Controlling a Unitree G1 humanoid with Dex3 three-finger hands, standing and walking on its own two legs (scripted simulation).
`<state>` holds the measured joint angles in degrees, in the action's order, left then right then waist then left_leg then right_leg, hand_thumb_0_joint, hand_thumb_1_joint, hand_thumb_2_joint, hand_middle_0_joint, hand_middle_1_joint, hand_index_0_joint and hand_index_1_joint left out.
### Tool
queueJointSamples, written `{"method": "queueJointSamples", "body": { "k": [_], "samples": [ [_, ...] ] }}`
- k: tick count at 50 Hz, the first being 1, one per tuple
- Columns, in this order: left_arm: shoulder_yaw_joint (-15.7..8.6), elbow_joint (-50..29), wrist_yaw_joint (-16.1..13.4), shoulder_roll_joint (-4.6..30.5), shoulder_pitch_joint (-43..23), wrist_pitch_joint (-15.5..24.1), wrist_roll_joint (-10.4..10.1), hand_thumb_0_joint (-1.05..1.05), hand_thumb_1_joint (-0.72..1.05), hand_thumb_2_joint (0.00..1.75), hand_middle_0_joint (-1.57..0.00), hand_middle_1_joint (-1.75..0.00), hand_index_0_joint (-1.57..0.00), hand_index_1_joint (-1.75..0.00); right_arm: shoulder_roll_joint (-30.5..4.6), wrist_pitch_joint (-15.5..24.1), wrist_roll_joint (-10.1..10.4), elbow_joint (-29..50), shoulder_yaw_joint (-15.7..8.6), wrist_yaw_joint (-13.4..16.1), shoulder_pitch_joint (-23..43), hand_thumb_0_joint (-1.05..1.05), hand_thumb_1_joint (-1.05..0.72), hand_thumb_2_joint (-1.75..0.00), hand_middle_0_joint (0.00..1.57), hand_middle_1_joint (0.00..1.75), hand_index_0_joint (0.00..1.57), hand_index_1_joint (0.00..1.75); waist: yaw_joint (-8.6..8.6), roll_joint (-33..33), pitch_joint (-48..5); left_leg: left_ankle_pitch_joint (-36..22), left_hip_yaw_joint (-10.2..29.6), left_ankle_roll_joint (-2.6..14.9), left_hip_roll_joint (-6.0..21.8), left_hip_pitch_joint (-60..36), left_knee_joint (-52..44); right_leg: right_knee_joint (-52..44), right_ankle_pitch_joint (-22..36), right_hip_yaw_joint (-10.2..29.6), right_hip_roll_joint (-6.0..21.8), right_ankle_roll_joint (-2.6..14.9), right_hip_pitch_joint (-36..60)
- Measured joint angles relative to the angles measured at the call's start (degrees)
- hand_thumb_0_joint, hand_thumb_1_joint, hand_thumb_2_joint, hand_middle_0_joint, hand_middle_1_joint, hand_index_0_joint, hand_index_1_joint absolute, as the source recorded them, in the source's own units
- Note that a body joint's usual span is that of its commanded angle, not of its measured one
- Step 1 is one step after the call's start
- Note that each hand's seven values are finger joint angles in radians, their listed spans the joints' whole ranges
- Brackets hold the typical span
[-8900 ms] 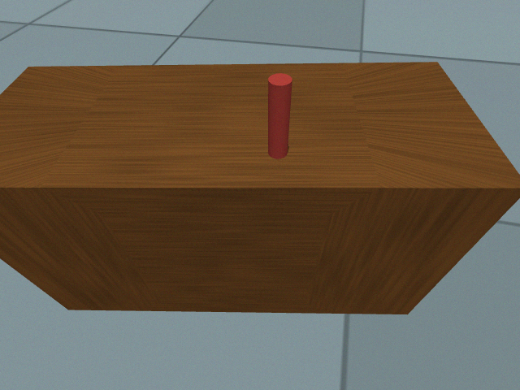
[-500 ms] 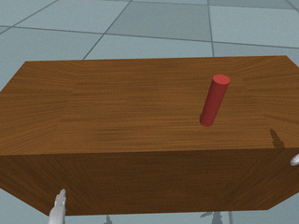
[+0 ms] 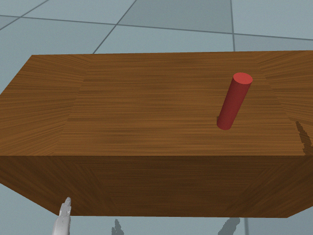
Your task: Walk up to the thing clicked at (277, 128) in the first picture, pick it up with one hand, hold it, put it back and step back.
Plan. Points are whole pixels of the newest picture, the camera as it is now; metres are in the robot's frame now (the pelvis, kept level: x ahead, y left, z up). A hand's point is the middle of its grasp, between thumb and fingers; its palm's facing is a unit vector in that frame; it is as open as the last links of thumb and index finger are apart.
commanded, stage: go down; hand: right
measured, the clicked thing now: (232, 104) +0.45 -0.20 +0.08
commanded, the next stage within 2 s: approach in 1.52 s
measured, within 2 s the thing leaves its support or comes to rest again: neither
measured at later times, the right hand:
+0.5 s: hand out of the picture +0.35 -0.38 +0.16, palm faces +0.17 +0.99 -0.01, open 17.6 cm
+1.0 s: hand out of the picture +0.37 -0.38 +0.16, palm faces +0.16 +0.99 +0.00, open 17.5 cm
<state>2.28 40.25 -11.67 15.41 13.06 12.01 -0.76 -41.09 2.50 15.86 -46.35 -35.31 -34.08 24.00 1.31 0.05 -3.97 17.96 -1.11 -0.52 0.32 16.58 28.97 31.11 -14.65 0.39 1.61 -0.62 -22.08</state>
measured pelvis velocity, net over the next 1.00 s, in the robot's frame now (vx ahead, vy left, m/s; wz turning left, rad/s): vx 0.00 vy -0.01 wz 0.00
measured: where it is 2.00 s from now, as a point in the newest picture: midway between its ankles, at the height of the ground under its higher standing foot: outside the picture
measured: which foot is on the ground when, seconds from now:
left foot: down 0.00-1.00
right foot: down 0.00-1.00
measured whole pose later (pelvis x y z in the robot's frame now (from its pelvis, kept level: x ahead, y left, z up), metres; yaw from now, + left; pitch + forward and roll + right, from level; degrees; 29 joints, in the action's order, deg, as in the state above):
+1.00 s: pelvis +0.00 -0.01 -0.01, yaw +0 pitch +9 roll +2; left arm 3.7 37.4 -11.8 15.1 13.2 13.0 -0.1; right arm -46.9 3.6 13.7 -55.4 -35.6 -34.8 32.0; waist 3.1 0.2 -5.7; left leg 19.2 -1.1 -1.0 0.0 21.2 31.8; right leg 36.1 -17.1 0.6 1.9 -0.2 -27.7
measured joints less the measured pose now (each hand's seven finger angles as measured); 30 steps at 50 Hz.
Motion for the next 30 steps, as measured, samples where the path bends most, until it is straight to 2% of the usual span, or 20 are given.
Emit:
{"method": "queueJointSamples", "body": {
  "k": [16, 30],
  "samples": [
    [0.0, -0.7, 0.0, -0.4, -0.2, 0.8, 0.3, -0.01, -0.53, 0.06, -0.06, -0.05, -0.06, -0.05, -2.7, 0.4, -0.6, -4.3, 0.2, -0.7, 3.4, -0.02, 0.57, -0.07, 0.04, 0.06, 0.04, 0.06, 0.35, 0.1, -0.8, 0.5, -0.2, -0.12, -0.1, 1.7, 0.9, 1.9, -1.0, 0.3, 0.1, 0.12, -2.2],
    [1.1, -1.8, -0.2, -0.1, -0.4, 1.0, 0.5, -0.01, -0.53, 0.06, -0.06, -0.05, -0.06, -0.05, -6.0, 1.3, -1.7, -9.4, -0.5, -1.1, 7.3, -0.02, 0.58, -0.07, 0.04, 0.06, 0.04, 0.06, 1.59, 0.3, -1.0, 0.8, -0.3, -0.13, -0.3, 4.0, 2.3, 3.5, -1.4, 0.4, 0.3, 0.15, -4.7]
  ]
}}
